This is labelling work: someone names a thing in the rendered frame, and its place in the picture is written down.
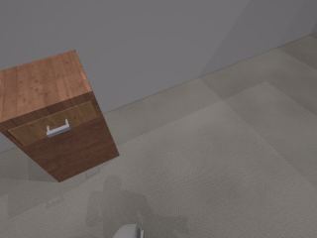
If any left robot thigh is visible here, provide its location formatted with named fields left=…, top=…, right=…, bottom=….
left=112, top=224, right=145, bottom=238

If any handle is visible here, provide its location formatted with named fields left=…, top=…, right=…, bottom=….
left=47, top=119, right=71, bottom=138

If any drawer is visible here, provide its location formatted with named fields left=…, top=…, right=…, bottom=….
left=8, top=100, right=98, bottom=146

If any cabinet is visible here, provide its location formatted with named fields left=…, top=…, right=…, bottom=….
left=0, top=50, right=120, bottom=182

